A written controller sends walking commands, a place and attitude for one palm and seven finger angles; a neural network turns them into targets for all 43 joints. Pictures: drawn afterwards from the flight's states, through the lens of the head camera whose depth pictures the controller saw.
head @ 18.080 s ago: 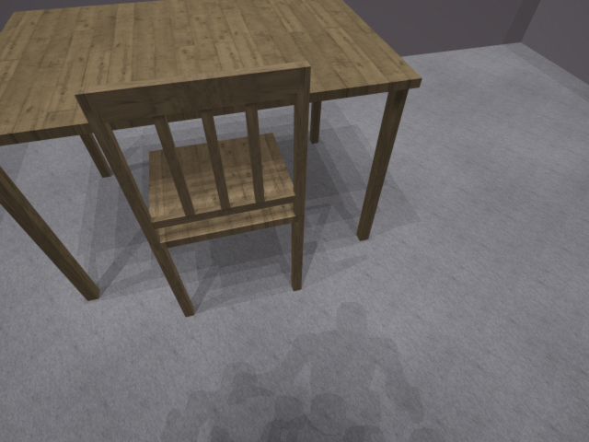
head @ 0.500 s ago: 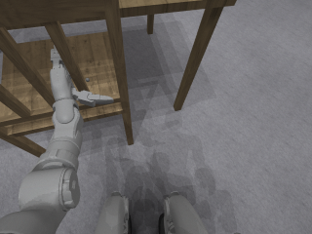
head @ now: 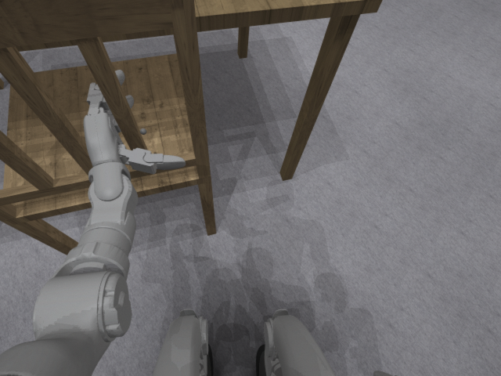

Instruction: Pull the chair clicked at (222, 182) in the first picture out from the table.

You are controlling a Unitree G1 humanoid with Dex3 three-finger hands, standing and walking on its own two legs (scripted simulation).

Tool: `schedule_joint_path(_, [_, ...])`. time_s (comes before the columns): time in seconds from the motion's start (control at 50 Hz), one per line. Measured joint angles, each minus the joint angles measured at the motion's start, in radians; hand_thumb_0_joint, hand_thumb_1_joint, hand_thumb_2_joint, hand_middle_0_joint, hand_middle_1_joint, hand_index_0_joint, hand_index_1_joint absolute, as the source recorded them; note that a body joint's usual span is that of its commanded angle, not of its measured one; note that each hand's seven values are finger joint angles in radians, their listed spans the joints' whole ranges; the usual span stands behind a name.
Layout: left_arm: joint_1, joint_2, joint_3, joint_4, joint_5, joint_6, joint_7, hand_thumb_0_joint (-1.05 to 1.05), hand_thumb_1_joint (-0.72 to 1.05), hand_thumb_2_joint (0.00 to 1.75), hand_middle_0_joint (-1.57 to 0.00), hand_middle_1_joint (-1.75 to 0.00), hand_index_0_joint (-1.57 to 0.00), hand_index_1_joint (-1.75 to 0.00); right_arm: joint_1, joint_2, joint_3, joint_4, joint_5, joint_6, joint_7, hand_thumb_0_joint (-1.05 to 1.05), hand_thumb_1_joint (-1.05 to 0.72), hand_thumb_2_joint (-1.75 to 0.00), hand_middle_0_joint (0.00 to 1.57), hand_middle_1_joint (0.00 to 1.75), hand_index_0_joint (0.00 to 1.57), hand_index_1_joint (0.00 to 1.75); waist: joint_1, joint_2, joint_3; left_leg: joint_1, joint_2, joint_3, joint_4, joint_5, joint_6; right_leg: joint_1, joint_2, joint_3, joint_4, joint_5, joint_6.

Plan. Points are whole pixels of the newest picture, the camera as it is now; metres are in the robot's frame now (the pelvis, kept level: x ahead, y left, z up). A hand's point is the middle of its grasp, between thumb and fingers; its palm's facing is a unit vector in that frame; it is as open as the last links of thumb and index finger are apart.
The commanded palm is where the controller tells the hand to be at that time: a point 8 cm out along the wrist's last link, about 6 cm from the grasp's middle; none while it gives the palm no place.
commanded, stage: hook a spindle and tug to test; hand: left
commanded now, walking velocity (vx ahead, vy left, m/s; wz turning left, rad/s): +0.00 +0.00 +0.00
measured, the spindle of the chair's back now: (60, 127) +0.50 +0.28 +0.04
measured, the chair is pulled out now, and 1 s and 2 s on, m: -0.01 0.01 0.11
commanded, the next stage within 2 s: step backward, pulling the chair out in 1.14 s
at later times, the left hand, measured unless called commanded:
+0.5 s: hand (139, 128) +0.50 +0.16 +0.04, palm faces +0.23 -0.97 -0.01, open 5.9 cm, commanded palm +0.46 +0.19 +0.03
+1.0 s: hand (140, 139) +0.47 +0.15 +0.04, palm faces +0.21 -0.98 -0.01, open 5.6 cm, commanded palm +0.42 +0.18 +0.03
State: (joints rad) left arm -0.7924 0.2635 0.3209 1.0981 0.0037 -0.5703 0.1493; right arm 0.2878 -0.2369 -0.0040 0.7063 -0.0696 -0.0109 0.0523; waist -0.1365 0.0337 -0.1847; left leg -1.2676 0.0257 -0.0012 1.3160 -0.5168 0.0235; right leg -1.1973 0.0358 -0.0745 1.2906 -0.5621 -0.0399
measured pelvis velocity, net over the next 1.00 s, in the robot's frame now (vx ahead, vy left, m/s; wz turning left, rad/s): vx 0.02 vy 0.01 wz -0.01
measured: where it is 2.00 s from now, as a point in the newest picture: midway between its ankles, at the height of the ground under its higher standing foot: outside the picture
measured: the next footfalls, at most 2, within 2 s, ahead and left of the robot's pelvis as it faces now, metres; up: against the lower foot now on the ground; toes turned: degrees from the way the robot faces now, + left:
none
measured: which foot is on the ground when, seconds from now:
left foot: down 0.00-1.00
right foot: down 0.00-1.00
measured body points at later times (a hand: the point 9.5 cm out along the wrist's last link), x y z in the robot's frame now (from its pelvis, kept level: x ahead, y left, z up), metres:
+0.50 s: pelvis +0.00 +0.00 +0.00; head +0.14 +0.02 +0.43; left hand +0.48 +0.21 +0.04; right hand +0.05 -0.26 -0.12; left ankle +0.04 +0.10 -0.61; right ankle +0.02 -0.10 -0.61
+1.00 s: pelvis +0.02 +0.01 +0.01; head +0.15 +0.02 +0.45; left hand +0.46 +0.21 +0.04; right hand +0.08 -0.25 -0.11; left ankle +0.04 +0.10 -0.61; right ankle +0.02 -0.10 -0.61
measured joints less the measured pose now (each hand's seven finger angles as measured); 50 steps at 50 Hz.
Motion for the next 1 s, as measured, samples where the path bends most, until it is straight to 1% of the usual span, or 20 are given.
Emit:
schedule_joint_path(0.06, [-0.010, 0.007, -0.003, 0.009, 0.003, -0.002, 0.001, -0.02, -0.45, 0.32, -0.28, -0.77, -0.27, -0.77, 0.002, 0.000, 0.001, 0.001, -0.001, 0.000, -0.001, 0.00, -0.91, -0.90, 0.21, 0.29, 0.20, 0.30, 0.000, -0.002, 0.000, -0.006, -0.001, -0.001, 0.002, 0.001, 0.000, -0.005, -0.001, -0.001, 0.002, 0.000, 0.000])
schedule_joint_path(0.12, [-0.017, 0.009, -0.006, 0.008, -0.004, -0.001, -0.002, -0.02, -0.36, 0.35, -0.33, -0.93, -0.32, -0.93, 0.003, 0.000, 0.000, 0.004, -0.001, -0.001, 0.000, 0.00, -0.91, -0.90, 0.21, 0.29, 0.20, 0.30, 0.000, -0.003, 0.002, -0.012, -0.002, -0.005, 0.005, 0.001, 0.000, -0.009, -0.001, -0.005, 0.004, 0.000, 0.000])
schedule_joint_path(0.2, [-0.021, 0.009, -0.016, 0.004, -0.016, 0.005, 0.002, -0.01, -0.20, 0.42, -0.40, -1.14, -0.37, -1.14, 0.007, -0.001, -0.004, 0.006, -0.001, 0.001, 0.002, 0.00, -0.91, -0.90, 0.21, 0.29, 0.20, 0.30, 0.002, -0.002, 0.002, -0.015, -0.003, -0.008, 0.005, 0.002, 0.000, -0.010, -0.002, -0.007, 0.002, 0.001, 0.000])
schedule_joint_path(0.28, [-0.021, 0.010, -0.018, 0.006, -0.016, 0.007, 0.003, -0.01, -0.01, 0.51, -0.45, -1.29, -0.41, -1.29, 0.010, -0.001, -0.004, 0.009, -0.001, 0.004, 0.003, 0.00, -0.91, -0.90, 0.21, 0.29, 0.20, 0.30, 0.002, -0.002, 0.001, -0.012, -0.004, -0.008, 0.002, 0.002, 0.001, -0.006, -0.002, -0.007, -0.003, 0.002, 0.001])
schedule_joint_path(0.4, [-0.015, 0.010, -0.022, 0.005, -0.016, 0.006, 0.000, -0.01, 0.31, 0.64, -0.48, -1.40, -0.44, -1.40, 0.013, -0.001, -0.005, 0.009, -0.001, 0.007, 0.004, 0.00, -0.91, -0.90, 0.21, 0.29, 0.20, 0.30, 0.002, -0.001, -0.002, -0.008, -0.004, -0.009, -0.001, 0.000, 0.002, 0.000, -0.002, -0.008, -0.009, 0.000, 0.002])
schedule_joint_path(0.46, [-0.015, 0.006, -0.026, 0.005, -0.023, 0.003, 0.004, 0.00, 0.48, 0.72, -0.48, -1.41, -0.45, -1.42, 0.012, 0.000, -0.006, 0.009, -0.001, 0.007, 0.006, 0.00, -0.91, -0.90, 0.21, 0.29, 0.20, 0.30, 0.004, -0.001, 0.001, -0.004, -0.005, -0.009, -0.002, -0.001, 0.002, 0.004, -0.002, -0.008, -0.011, 0.000, 0.003])
schedule_joint_path(0.54, [-0.009, 0.002, -0.022, -0.002, -0.020, 0.000, 0.001, 0.00, 0.67, 0.80, -0.48, -1.42, -0.45, -1.43, 0.011, 0.003, -0.005, 0.008, -0.001, 0.011, 0.008, 0.00, -0.91, -0.90, 0.21, 0.29, 0.20, 0.30, 0.005, -0.004, -0.002, -0.002, -0.004, -0.007, -0.004, -0.003, 0.003, 0.005, -0.001, -0.005, -0.013, -0.001, 0.004])
schedule_joint_path(0.68, [0.032, -0.009, -0.028, -0.049, -0.032, 0.018, 0.006, 0.01, 0.69, 0.77, -0.44, -1.44, -0.42, -1.44, 0.008, 0.007, -0.008, -0.004, 0.001, 0.020, 0.013, 0.00, -0.91, -0.90, 0.21, 0.29, 0.20, 0.30, 0.005, -0.002, -0.005, 0.016, -0.001, -0.001, -0.012, -0.010, 0.004, 0.020, 0.002, 0.002, -0.022, -0.003, 0.006])
schedule_joint_path(0.8, [0.092, -0.025, -0.037, -0.108, -0.043, 0.028, -0.001, 0.01, 0.70, 0.77, -0.42, -1.44, -0.41, -1.44, 0.008, 0.011, -0.009, -0.012, 0.007, 0.026, 0.016, 0.00, -0.91, -0.90, 0.21, 0.29, 0.20, 0.30, 0.012, -0.004, -0.009, 0.045, 0.003, 0.009, -0.026, -0.017, 0.006, 0.044, 0.007, 0.013, -0.036, -0.007, 0.008])
schedule_joint_path(1.0, [0.210, -0.063, -0.087, -0.237, -0.065, 0.052, 0.004, 0.01, 0.70, 0.77, -0.41, -1.45, -0.39, -1.45, -0.001, 0.014, -0.020, -0.028, 0.015, 0.027, 0.018, 0.00, -0.91, -0.90, 0.21, 0.29, 0.20, 0.30, 0.033, -0.003, -0.010, 0.089, 0.003, 0.014, -0.047, -0.027, 0.006, 0.087, 0.008, 0.020, -0.059, -0.013, 0.011])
